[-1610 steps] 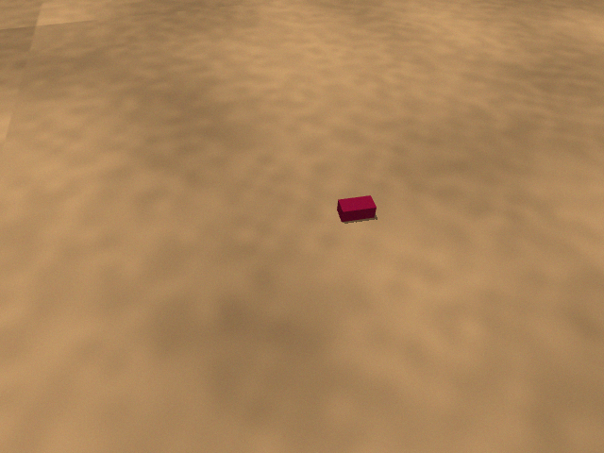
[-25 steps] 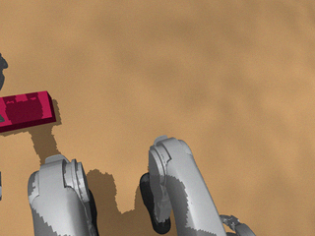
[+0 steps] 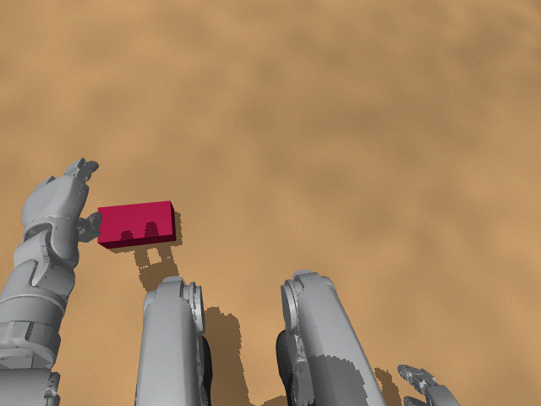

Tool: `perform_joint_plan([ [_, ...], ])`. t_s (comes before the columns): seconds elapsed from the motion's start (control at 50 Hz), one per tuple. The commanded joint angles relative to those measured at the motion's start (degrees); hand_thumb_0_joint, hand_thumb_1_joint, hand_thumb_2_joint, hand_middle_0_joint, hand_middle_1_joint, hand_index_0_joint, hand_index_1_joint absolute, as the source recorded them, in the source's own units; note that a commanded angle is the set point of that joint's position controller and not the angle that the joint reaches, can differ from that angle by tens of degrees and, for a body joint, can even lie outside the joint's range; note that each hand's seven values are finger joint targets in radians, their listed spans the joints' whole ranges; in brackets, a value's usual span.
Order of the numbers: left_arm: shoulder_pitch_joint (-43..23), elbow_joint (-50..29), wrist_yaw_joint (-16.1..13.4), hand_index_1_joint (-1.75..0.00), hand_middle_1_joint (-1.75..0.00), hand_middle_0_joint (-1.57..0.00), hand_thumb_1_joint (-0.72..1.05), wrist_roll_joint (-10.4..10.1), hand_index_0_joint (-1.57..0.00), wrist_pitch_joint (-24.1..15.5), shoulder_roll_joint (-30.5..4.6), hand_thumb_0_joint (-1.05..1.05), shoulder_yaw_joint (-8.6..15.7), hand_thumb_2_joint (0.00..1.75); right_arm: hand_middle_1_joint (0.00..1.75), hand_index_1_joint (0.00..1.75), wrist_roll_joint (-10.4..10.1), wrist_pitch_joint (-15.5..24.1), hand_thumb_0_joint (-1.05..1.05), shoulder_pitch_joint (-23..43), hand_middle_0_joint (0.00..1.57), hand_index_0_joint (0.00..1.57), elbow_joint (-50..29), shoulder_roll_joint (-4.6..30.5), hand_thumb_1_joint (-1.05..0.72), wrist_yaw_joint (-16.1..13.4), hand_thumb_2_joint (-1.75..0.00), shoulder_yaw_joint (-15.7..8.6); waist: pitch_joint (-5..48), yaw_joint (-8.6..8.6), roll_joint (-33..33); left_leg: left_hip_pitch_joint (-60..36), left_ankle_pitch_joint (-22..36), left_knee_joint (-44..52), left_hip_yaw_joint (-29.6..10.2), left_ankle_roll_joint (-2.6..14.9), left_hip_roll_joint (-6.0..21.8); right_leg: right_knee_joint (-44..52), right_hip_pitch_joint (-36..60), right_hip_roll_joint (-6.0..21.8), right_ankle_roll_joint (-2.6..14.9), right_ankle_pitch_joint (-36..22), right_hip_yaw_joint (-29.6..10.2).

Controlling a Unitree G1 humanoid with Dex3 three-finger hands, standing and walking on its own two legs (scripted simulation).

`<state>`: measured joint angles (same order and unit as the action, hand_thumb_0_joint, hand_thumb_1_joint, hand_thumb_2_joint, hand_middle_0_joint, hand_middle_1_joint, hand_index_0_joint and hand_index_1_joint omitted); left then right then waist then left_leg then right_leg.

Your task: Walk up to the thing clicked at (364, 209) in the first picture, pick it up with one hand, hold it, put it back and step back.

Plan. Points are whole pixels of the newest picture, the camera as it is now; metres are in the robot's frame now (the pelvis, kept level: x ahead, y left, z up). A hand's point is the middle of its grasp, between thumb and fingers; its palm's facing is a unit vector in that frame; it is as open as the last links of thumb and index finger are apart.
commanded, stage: home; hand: left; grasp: from above
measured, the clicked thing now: (138, 224) +0.48 +0.27 -0.41
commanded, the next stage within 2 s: none
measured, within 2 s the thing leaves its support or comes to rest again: neither
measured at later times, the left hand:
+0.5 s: hand (27, 314) +0.26 +0.22 +0.09, palm faces +0.06 -0.94 -0.33, open 7.4 cm
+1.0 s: hand out of the picture +0.22 +0.21 +0.23, palm faces +0.19 -0.96 -0.20, open 7.4 cm
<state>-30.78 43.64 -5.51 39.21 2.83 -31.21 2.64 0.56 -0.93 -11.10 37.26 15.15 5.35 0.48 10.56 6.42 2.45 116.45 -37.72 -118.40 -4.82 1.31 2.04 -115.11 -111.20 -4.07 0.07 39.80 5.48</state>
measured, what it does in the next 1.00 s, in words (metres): rises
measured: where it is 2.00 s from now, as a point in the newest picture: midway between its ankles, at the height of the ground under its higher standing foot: (249, 398)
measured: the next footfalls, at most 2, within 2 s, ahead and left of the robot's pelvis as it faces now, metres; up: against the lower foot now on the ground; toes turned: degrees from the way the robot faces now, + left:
none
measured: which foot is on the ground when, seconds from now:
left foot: down 0.00-1.00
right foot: down 0.00-1.00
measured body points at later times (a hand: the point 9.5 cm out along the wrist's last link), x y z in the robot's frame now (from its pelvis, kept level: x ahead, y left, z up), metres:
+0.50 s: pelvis +0.03 +0.00 +0.18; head +0.13 +0.04 +0.62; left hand +0.26 +0.27 +0.11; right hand +0.24 -0.21 +0.10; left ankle +0.08 +0.12 -0.40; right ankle +0.08 -0.11 -0.40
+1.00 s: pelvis +0.09 +0.01 +0.28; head +0.10 +0.02 +0.73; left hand +0.21 +0.26 +0.25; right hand +0.28 -0.22 +0.22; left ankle +0.08 +0.11 -0.40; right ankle +0.08 -0.11 -0.40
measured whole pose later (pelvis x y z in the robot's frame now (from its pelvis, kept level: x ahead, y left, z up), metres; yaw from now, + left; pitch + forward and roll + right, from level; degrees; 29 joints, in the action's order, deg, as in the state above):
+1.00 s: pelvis +0.09 +0.01 +0.28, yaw +9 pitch +11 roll -3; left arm 30.6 -7.7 -1.9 -3.9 24.7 -13.0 1.7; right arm -1.3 11.4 -17.5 28.6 12.8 -10.8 2.2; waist 10.9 3.3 2.9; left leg 40.4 -27.3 -56.8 -3.6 0.6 0.1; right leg -52.4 -35.0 -2.2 0.5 28.5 2.8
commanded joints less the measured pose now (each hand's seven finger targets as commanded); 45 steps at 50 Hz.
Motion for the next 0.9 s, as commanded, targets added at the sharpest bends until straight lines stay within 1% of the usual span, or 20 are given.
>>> perform_joint_plan([
  [0.0, -5.64, -20.28, 1.2, -0.3, -0.3, -0.2, 0.9, -8.93, -0.2, 1.53, -7.17, 0.0, 1.25, 0.9, 0.3, 0.3, -1.16, 1.92, 0.0, -5.74, 0.2, 0.2, -5.6, 10.14, -0.9, -2.33, -0.9, -4.69, 32.89, -0.25, 4.81, -32.13, 5.31, 21.31, -0.27, 1.3, -0.27, 20.94, 25.06, -0.44, 1.76, -10.73, -0.67],
  [0.04, -3.17, -22.96, 1.6, -0.3, -0.3, -0.2, 0.9, -12.09, -0.2, 1.94, -5.83, 0.0, 0.94, 0.9, 0.3, 0.3, -1.51, 2.95, 0.0, -4.4, 0.2, 0.2, -5.75, 10.0, -0.9, -3.34, -0.9, -4.54, 30.9, -0.24, 5.97, -35.72, 4.41, 24.39, -0.91, 1.01, -0.16, 22.73, 25.55, -0.14, 1.83, -10.25, -1.0],
  [0.08, 0.59, -25.3, 1.43, -0.3, -0.3, -0.2, 0.9, -14.3, -0.2, 2.31, -4.26, 0.0, 0.78, 0.9, 0.3, 0.3, -1.92, 4.06, 0.0, -3.13, 0.2, 0.2, -5.98, 9.76, -0.9, -4.39, -0.9, -4.34, 29.34, -0.53, 6.94, -39.85, 4.9, 27.6, -1.43, 0.67, -0.1, 24.56, 26.45, 0.13, 1.9, -10.48, -1.23],
  [0.12, 3.08, -28.97, 0.77, -0.3, -0.3, -0.2, 0.9, -16.6, -0.2, 2.77, -4.48, 0.0, 2.33, 0.9, 0.3, 0.3, -2.2, 5.1, 0.0, -1.56, 0.2, 0.2, -6.32, 9.59, -0.9, -5.47, -0.9, -4.13, 28.75, -1.77, 9.55, -44.33, 4.3, 31.48, -2.36, 0.08, 0.05, 25.84, 27.85, 0.45, 1.97, -10.3, -1.5],
  [0.14, 6.73, -28.27, 0.6, -0.3, -0.3, -0.2, 0.9, -17.96, -0.2, 3.35, -2.8, 0.0, 1.87, 0.9, 0.3, 0.3, -2.36, 5.54, 0.0, -0.85, 0.2, 0.2, -6.53, 9.35, -0.9, -5.92, -0.9, -3.96, 27.58, -1.86, 8.89, -46.07, 4.53, 32.96, -2.49, 0.02, 0.0, 27.05, 28.64, 0.47, 1.95, -10.26, -1.58],
  [0.16, 8.09, -30.03, 0.38, -0.3, -0.3, -0.2, 0.9, -19.42, -0.2, 3.73, -1.26, 0.0, 1.38, 0.9, 0.3, 0.3, -2.53, 5.93, 0.0, -0.35, 0.2, 0.2, -7.04, 8.99, -0.9, -6.28, -0.9, -3.84, 26.81, -1.55, 8.43, -46.92, 3.65, 34.45, -2.42, 0.05, -0.12, 28.77, 30.01, 0.45, 1.92, -9.72, -1.69],
  [0.18, 10.45, -30.19, 0.13, -0.3, -0.3, -0.2, 0.9, -20.78, -0.2, 4.41, -0.7, 0.0, 1.83, 0.9, 0.3, 0.3, -2.65, 6.26, 0.0, 0.3, 0.2, 0.2, -7.16, 8.81, -0.9, -6.65, -0.9, -3.68, 25.88, -1.93, 7.85, -48.37, 3.48, 35.72, -2.21, 0.09, -0.17, 30.35, 31.23, 0.49, 1.94, -9.48, -2.02],
  [0.24, 14.57, -33.89, -0.2, -0.3, -0.3, -0.2, 0.9, -25.23, -0.2, 6.38, 0.96, 0.0, 1.88, 0.9, 0.3, 0.3, -2.93, 7.24, 0.0, 1.8, 0.2, 0.2, -8.32, 8.23, -0.9, -7.67, -0.9, -3.2, 23.59, -1.76, 7.39, -51.39, 1.57, 40.09, -2.3, 0.22, -0.5, 34.94, 35.5, 0.58, 1.78, -8.07, -2.57],
  [0.3, 19.04, -37.68, -0.32, -0.3, -0.3, -0.2, 0.9, -29.86, -0.2, 8.29, 2.3, 0.0, 2.26, 0.9, 0.3, 0.3, -3.14, 8.11, 0.0, 2.51, 0.2, 0.2, -10.0, 7.69, -0.9, -8.69, -0.9, -2.71, 24.21, -1.84, 6.71, -55.93, 3.6, 43.27, -1.64, 0.26, -0.93, 39.21, 41.09, 0.71, 1.66, -9.25, -3.01],
  [0.34, 22.52, -39.33, -0.29, -0.3, -0.3, -0.2, 0.9, -32.81, -0.2, 9.52, 3.91, 0.0, 1.93, 0.9, 0.3, 0.3, -3.16, 8.72, 0.0, 2.64, 0.2, 0.2, -10.41, 7.22, -0.9, -9.38, -0.9, -2.43, 21.97, -1.48, 6.06, -58.12, 4.48, 46.03, -1.7, 0.22, -0.98, 42.2, 44.22, 0.88, 1.6, -9.79, -3.12],
  [0.36, 24.39, -40.01, -0.4, -0.3, -0.3, -0.2, 0.9, -33.86, -0.2, 10.18, 3.87, 0.0, 2.87, 0.9, 0.3, 0.3, -3.18, 9.02, 0.0, 2.6, 0.2, 0.2, -10.5, 6.93, -0.9, -9.75, -0.9, -2.25, 21.74, -2.03, 5.91, -59.88, 5.61, 47.15, -1.43, 0.22, -1.01, 43.69, 46.19, 1.01, 1.62, -10.58, -3.31],
  [0.48, 35.78, -44.44, -0.22, -0.3, -0.3, -0.2, 0.9, -39.25, -0.2, 14.92, 8.53, 0.0, 2.67, 0.9, 0.3, 0.3, -3.48, 10.04, 0.0, 0.48, 0.2, 0.2, -12.22, 5.43, -0.9, -12.25, -0.9, -0.63, 16.59, -1.86, 3.68, -67.07, 11.62, 54.9, -0.85, 0.08, -1.32, 52.83, 56.97, 1.14, 1.49, -15.03, -3.31],
  [0.5, 36.83, -45.81, -0.18, -0.3, -0.3, -0.2, 0.9, -40.25, -0.2, 15.59, 8.36, 0.0, 3.55, 0.9, 0.3, 0.3, -3.58, 10.21, 0.0, 0.05, 0.2, 0.2, -12.41, 5.23, -0.9, -12.71, -0.9, -0.42, 15.84, -2.32, 3.56, -68.36, 12.42, 56.16, -0.71, 0.08, -1.36, 54.42, 58.77, 1.18, 1.43, -15.67, -3.34],
  [0.52, 38.58, -46.61, -0.03, -0.3, -0.3, -0.2, 0.9, -40.99, -0.2, 16.11, 9.59, 0.0, 2.94, 0.9, 0.3, 0.3, -3.59, 10.47, 0.0, -0.27, 0.2, 0.2, -12.91, 5.0, -0.9, -13.13, -0.9, -0.21, 14.76, -1.75, 3.34, -69.22, 12.91, 57.38, -0.53, 0.11, -1.48, 55.96, 60.54, 1.18, 1.37, -16.22, -3.27],
  [0.54, 40.08, -47.76, 0.0, -0.3, -0.3, -0.2, 0.9, -41.71, -0.2, 16.58, 9.73, 0.0, 3.59, 0.9, 0.3, 0.3, -3.52, 10.73, 0.0, -0.56, 0.2, 0.2, -13.08, 4.85, -0.9, -13.63, -0.9, -0.12, 14.27, -1.9, 2.72, -70.22, 13.89, 58.25, -0.1, 0.2, -1.6, 57.68, 62.48, 1.21, 1.33, -16.99, -3.35],
  [0.64, 49.96, -53.57, 0.61, -0.3, -0.3, -0.2, 0.9, -43.61, -0.2, 18.34, 11.8, 0.0, 3.44, 0.9, 0.3, 0.3, -3.06, 11.97, 0.0, -3.05, 0.2, 0.2, -14.51, 3.95, -0.9, -15.46, -0.9, 0.12, 11.73, -2.41, 2.92, -77.42, 22.18, 63.43, 1.05, -0.06, -1.93, 63.54, 70.69, 1.28, 1.21, -23.98, -2.93],
  [0.66, 51.96, -54.39, 0.64, -0.3, -0.3, -0.2, 0.9, -43.62, -0.2, 18.69, 11.69, 0.0, 3.94, 0.9, 0.3, 0.3, -2.94, 12.12, 0.0, -3.64, 0.2, 0.2, -14.95, 3.88, -0.9, -15.78, -0.9, -0.02, 11.2, -2.64, 2.24, -78.51, 23.83, 64.12, 1.23, 0.02, -2.01, 64.78, 72.2, 1.33, 1.1, -25.6, -3.01],
  [0.72, 55.39, -58.85, 1.1, -0.3, -0.3, -0.2, 0.9, -43.46, -0.2, 19.1, 12.28, 0.0, 3.11, 0.9, 0.3, 0.3, -2.54, 12.94, 0.0, -4.2, 0.2, 0.2, -15.65, 3.38, -0.9, -16.41, -0.9, -0.09, 9.92, -2.8, 2.42, -81.39, 27.19, 65.8, 1.72, 0.04, -2.24, 66.97, 74.88, 1.43, 0.91, -29.02, -3.02],
  [0.8, 59.96, -60.05, 1.8, -0.3, -0.3, -0.2, 0.9, -42.87, -0.2, 19.47, 13.15, 0.0, 2.52, 0.9, 0.3, 0.3, -1.91, 13.99, 0.0, -4.14, 0.2, 0.2, -16.21, 3.22, -0.9, -16.79, -0.9, -0.38, 6.41, -2.79, 0.65, -82.83, 27.37, 67.84, 1.48, 0.28, -2.2, 69.49, 76.47, 1.45, 0.7, -29.08, -2.63],
  [0.88, 60.48, -61.85, 2.81, -0.3, -0.3, -0.2, 0.9, -42.71, -0.2, 19.66, 13.09, 0.0, 2.12, 0.9, 0.3, 0.3, -1.6, 14.82, 0.0, -3.7, 0.2, 0.2, -17.04, 3.91, -0.9, -16.84, -0.9, -0.89, 4.18, -2.83, 0.2, -84.11, 27.12, 69.56, 1.36, 0.09, -1.94, 70.18, 76.45, 1.34, 0.7, -27.77, -1.99],
])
